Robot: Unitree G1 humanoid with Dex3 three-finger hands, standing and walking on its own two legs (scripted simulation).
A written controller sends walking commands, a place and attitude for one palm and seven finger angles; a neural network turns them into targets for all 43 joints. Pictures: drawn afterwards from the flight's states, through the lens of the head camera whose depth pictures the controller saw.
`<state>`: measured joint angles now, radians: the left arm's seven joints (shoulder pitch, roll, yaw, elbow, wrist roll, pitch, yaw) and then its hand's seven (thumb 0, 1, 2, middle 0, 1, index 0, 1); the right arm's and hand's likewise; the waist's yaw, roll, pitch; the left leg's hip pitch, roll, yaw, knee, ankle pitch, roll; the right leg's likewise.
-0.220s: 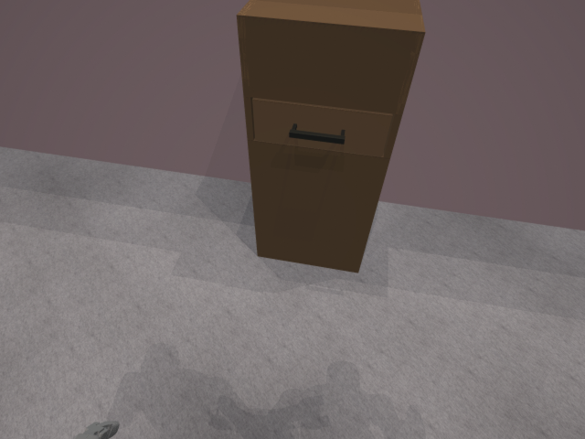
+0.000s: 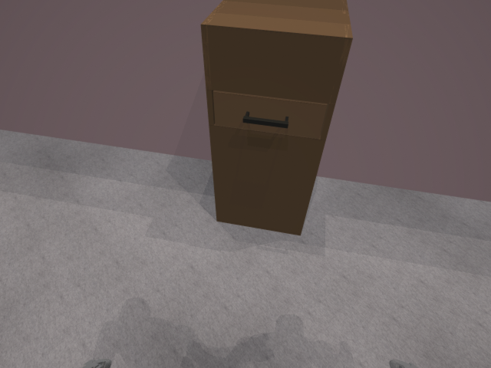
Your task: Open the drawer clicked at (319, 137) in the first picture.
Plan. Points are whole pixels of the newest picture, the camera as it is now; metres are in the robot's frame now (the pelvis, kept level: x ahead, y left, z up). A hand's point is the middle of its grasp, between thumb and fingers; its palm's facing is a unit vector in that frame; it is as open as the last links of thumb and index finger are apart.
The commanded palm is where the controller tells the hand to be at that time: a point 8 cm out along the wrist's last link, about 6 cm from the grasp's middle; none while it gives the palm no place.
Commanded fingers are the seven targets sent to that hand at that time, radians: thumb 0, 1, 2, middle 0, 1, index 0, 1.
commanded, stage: stand and wait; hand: left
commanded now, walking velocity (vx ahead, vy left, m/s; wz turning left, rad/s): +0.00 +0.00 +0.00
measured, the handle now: (266, 119) +0.92 -0.02 -0.10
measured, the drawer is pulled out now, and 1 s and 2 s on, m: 0.00 0.00 0.00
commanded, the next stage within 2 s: look at it before walking up in 0.62 s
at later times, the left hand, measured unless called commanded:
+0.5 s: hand out of the picture +0.04 +0.23 -0.15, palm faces -0.04 -0.94 -0.34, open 7.3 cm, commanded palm none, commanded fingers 0.00 0.90 0.90 -0.20 -0.30 -0.20 -0.30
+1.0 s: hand out of the picture +0.08 +0.22 -0.15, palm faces -0.04 -0.94 -0.33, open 7.3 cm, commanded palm none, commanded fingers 0.00 0.90 0.90 -0.20 -0.30 -0.20 -0.30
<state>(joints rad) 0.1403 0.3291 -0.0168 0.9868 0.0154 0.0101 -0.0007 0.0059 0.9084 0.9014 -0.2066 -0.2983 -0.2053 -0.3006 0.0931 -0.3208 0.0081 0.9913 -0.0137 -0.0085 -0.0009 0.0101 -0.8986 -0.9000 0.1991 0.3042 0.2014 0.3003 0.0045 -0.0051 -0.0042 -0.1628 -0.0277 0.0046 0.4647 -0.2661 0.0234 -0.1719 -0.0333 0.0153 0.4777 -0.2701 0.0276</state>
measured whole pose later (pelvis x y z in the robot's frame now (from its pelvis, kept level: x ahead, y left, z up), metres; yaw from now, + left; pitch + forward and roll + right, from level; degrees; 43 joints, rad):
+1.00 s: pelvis -0.01 -0.03 +0.01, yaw -1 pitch -1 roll +0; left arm 0.13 0.33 -0.01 1.08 0.01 -0.01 0.00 0.01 0.91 0.90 -0.21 -0.30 -0.21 -0.30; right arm 0.12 -0.34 0.01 1.11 -0.01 -0.01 0.00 0.01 -0.90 -0.90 0.20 0.30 0.20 0.30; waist -0.01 0.00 0.02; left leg -0.15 0.02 0.00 0.38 -0.21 -0.02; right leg -0.16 0.01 0.01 0.40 -0.21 -0.01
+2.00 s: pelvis +0.05 -0.07 -0.01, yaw -7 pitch -1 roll +0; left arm 0.38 0.17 0.03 1.06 0.02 -0.04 -0.01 0.00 0.91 0.90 -0.20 -0.30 -0.20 -0.30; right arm 0.33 -0.22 -0.04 1.13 -0.02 0.02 0.00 0.01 -0.90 -0.90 0.20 0.30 0.20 0.30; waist 0.01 0.03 0.00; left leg -0.35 0.08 0.05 1.00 -0.46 0.00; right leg -0.20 0.04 -0.07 0.56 -0.36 -0.07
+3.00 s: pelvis +0.35 -0.12 -0.01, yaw -9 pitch +0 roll +1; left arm 0.14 0.13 0.04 1.03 0.02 -0.02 0.03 -0.01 0.94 0.90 -0.20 -0.30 -0.20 -0.30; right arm 0.40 -0.09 -0.04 1.15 0.00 0.02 -0.04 0.01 -0.90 -0.90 0.20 0.30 0.20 0.30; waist -0.06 0.03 0.08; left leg -0.24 0.05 0.10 0.78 -0.55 -0.02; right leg -0.36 -0.06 -0.13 0.56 -0.20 -0.03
